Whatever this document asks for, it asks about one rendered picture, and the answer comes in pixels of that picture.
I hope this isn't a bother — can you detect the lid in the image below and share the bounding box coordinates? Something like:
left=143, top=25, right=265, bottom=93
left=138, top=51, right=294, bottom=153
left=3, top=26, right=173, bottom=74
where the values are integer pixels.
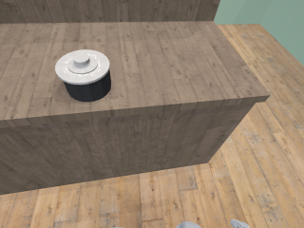
left=55, top=49, right=110, bottom=85

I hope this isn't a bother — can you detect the pot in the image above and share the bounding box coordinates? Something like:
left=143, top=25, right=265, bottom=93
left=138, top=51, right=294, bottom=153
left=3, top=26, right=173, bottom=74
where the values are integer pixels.
left=64, top=70, right=111, bottom=103

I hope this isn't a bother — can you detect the knob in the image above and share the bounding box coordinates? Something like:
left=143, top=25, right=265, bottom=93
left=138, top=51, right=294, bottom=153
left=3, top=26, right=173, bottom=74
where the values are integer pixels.
left=72, top=52, right=90, bottom=67

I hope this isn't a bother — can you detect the table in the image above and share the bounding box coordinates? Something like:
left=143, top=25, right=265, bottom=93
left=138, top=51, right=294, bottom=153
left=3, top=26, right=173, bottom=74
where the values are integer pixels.
left=0, top=0, right=271, bottom=196

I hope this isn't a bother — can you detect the right robot hand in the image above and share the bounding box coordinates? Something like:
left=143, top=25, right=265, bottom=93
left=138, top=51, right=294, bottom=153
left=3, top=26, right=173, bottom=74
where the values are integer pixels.
left=230, top=218, right=250, bottom=228

